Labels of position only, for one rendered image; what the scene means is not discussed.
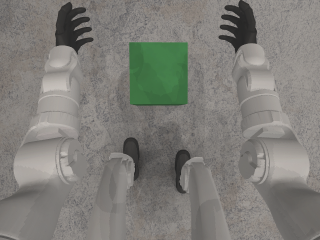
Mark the robot left forearm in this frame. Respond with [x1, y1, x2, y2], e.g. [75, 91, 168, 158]
[13, 45, 84, 181]

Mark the left robot upper arm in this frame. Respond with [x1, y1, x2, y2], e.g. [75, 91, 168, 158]
[0, 136, 87, 240]

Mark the robot right foot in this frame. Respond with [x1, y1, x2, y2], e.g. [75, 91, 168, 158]
[175, 149, 191, 194]

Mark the robot right hand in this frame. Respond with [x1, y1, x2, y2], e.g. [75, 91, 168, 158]
[218, 0, 257, 54]

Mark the robot right forearm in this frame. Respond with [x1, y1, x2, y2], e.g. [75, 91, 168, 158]
[231, 43, 310, 176]

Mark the left robot thigh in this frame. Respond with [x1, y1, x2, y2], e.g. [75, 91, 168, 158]
[85, 157, 134, 240]

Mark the robot left hand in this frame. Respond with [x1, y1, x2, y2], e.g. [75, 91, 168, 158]
[55, 2, 94, 55]

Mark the right robot upper arm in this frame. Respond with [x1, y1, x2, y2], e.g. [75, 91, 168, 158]
[238, 137, 320, 240]

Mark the carton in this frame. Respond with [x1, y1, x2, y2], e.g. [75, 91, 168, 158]
[129, 42, 188, 106]

